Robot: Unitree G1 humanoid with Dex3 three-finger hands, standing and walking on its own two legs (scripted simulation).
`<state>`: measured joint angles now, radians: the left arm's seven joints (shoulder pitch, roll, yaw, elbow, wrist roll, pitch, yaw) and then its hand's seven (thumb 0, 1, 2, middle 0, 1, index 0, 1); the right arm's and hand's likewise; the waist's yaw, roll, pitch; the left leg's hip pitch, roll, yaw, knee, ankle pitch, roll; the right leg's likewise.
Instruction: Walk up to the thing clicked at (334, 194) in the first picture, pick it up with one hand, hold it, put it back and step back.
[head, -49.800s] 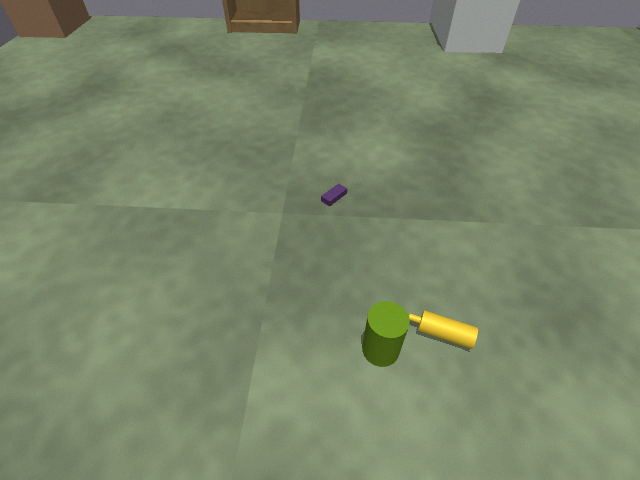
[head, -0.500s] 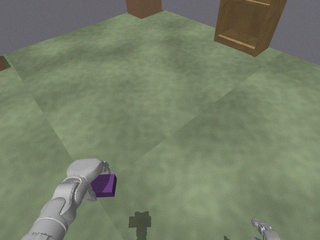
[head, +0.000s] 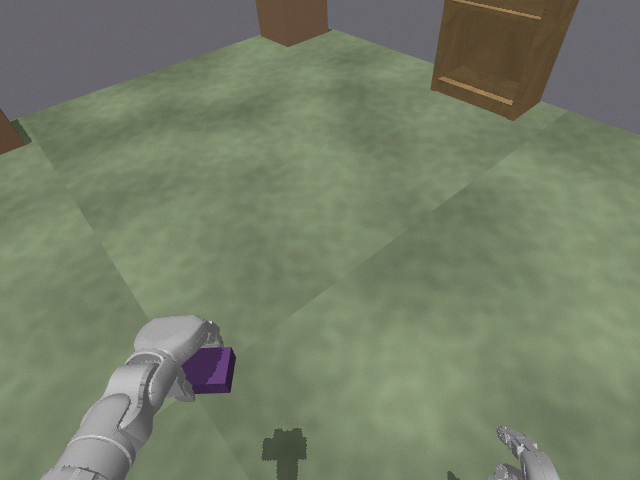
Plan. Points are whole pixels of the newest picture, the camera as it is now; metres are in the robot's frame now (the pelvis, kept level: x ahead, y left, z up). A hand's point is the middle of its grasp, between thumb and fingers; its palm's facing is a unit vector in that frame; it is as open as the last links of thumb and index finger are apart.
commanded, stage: hold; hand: left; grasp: from above
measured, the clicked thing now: (188, 371) +0.30 +0.22 -0.07
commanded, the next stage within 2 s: crouch in 0.42 s
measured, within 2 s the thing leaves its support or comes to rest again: neither
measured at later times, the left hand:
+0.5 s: hand (183, 365) +0.29 +0.22 -0.04, palm faces -0.47 -0.05 -0.88, open 8.4 cm
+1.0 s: hand (204, 389) +0.31 +0.23 -0.17, palm faces -0.45 +0.04 -0.89, open 8.4 cm
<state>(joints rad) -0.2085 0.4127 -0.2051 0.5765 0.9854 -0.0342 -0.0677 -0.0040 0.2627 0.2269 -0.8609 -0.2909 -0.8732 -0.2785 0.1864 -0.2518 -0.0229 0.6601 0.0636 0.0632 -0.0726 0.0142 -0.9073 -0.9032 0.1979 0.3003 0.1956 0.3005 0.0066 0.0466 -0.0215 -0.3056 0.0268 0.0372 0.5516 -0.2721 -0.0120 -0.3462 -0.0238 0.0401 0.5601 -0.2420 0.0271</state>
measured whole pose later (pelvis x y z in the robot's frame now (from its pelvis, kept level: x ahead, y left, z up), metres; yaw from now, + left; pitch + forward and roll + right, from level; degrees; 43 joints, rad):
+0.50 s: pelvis +0.01 +0.00 +0.00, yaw +0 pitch +1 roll +0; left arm -0.22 0.41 -0.21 0.60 0.99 -0.04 -0.06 0.00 0.24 0.25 -0.87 -0.28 -0.89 -0.27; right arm 0.18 -0.25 -0.03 0.67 0.06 0.08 -0.07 0.01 -0.91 -0.90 0.20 0.30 0.20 0.30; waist 0.00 0.04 -0.01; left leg -0.27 0.03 0.03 0.51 -0.26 -0.01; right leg -0.31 -0.03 0.04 0.51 -0.23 0.03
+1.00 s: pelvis -0.02 +0.00 -0.06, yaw +2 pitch +16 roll -1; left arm -0.46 0.38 -0.17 1.04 1.18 -0.11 0.29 0.00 0.24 0.24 -0.89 -0.26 -0.90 -0.25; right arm 0.21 -0.27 -0.07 0.69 0.00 0.08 -0.02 0.01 -0.90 -0.90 0.20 0.30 0.20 0.30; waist -0.06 0.00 -0.11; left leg -0.87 0.03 -0.01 1.03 -0.44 -0.01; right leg -0.88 -0.02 0.01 1.00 -0.40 0.03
